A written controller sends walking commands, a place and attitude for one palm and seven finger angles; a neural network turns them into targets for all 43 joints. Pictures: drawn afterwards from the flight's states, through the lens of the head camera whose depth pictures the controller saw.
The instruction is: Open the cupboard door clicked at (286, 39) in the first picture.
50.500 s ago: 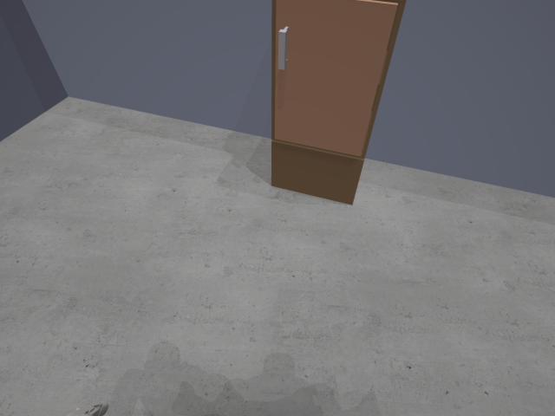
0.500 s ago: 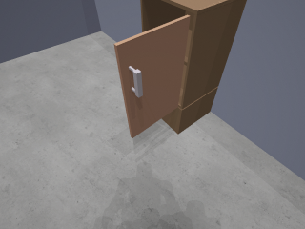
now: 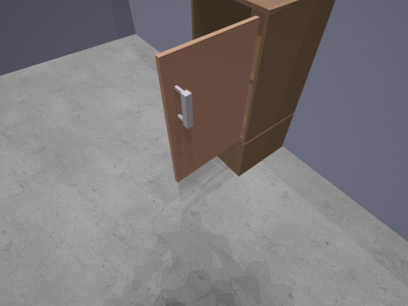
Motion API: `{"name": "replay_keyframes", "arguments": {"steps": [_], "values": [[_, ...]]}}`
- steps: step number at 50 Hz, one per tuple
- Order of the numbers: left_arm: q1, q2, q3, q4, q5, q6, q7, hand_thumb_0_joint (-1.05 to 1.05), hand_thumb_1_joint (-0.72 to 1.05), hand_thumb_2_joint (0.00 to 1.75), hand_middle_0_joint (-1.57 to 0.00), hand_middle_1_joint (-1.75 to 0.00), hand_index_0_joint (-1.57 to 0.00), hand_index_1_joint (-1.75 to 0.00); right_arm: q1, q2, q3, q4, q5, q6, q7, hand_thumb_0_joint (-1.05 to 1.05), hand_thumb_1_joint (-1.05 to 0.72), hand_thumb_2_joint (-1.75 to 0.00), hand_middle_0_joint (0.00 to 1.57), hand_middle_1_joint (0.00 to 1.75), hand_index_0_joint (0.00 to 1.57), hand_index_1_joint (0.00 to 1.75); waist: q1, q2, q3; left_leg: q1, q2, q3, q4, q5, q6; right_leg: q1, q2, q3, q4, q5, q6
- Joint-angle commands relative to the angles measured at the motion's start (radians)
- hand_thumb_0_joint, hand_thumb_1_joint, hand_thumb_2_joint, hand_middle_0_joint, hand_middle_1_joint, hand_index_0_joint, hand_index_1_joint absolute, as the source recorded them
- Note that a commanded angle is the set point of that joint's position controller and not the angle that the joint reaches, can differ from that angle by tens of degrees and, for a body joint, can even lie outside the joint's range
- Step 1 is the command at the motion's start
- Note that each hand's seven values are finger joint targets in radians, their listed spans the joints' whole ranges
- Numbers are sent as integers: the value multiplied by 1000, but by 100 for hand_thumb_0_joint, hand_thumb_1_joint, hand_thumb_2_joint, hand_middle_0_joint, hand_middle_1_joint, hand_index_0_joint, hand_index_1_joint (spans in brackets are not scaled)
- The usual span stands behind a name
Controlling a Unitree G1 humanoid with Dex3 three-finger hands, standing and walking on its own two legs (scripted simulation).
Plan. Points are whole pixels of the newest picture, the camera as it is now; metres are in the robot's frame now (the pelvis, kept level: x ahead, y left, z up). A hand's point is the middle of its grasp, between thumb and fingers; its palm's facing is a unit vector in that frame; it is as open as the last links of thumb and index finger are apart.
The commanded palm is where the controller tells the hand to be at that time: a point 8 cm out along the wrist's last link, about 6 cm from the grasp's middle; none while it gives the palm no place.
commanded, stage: look to check the result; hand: left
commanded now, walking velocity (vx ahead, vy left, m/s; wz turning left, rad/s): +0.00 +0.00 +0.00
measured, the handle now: (183, 106) +0.67 +0.10 -0.03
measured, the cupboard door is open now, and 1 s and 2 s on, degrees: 93 93 93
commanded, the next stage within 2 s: stand and wait in 0.32 s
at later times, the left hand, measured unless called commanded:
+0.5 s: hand out of the picture +0.09 +0.22 -0.16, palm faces -0.01 -0.95 -0.31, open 7.3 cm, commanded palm none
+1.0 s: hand out of the picture +0.09 +0.22 -0.16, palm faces -0.02 -0.95 -0.32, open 7.3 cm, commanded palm none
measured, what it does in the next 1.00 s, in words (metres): stands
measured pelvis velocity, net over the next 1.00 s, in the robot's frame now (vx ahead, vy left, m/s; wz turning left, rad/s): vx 0.02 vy -0.01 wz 0.00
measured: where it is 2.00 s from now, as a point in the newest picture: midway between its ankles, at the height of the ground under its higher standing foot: outside the picture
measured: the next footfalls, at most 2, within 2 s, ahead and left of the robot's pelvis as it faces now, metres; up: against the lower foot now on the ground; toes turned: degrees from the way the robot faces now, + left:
none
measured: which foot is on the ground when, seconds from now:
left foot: down 0.00-1.00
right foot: down 0.00-1.00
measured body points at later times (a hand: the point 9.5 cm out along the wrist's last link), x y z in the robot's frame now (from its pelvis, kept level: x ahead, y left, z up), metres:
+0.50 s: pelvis +0.02 -0.01 +0.00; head +0.04 -0.01 +0.45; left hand +0.09 +0.27 -0.14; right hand +0.08 -0.28 -0.15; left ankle +0.01 +0.11 -0.75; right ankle +0.02 -0.11 -0.75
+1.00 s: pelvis +0.02 -0.01 +0.00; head +0.04 -0.02 +0.45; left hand +0.09 +0.27 -0.13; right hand +0.07 -0.29 -0.15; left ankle +0.01 +0.11 -0.75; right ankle +0.02 -0.11 -0.75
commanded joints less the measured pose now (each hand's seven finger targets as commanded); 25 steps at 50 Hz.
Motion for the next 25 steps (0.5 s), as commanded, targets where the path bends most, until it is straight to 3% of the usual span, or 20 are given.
{"name": "replay_keyframes", "arguments": {"steps": [1,9,13,25], "values": [[-17,169,23,-46,-5,-23,5,0,90,90,-20,-30,-20,-30,-2,-168,-25,-45,-4,-14,-12,0,-90,-90,20,30,20,30,-4,-2,-55,9,121,-95,-69,52,20,2,-114,97,-80,15,-34],[-38,195,21,-45,-7,-27,5,0,90,90,-20,-30,-20,-30,-31,-190,-23,-44,-3,-13,-10,0,-90,-90,20,30,20,30,-3,-14,-61,28,122,-91,-72,85,16,19,-122,95,-88,65,-31],[-44,205,21,-45,-7,-30,5,0,90,90,-20,-30,-20,-30,-41,-200,-23,-44,-3,-17,-9,0,-90,-90,20,30,20,30,-3,-4,-99,51,123,-89,-68,124,15,45,-126,95,-84,113,-32],[-58,219,23,-49,-7,-32,4,0,90,90,-20,-30,-20,-30,-63,-223,-21,-47,-1,-17,-10,0,-90,-90,20,30,20,30,0,-12,-80,56,125,-87,-79,132,11,47,-127,97,-99,127,-31]]}}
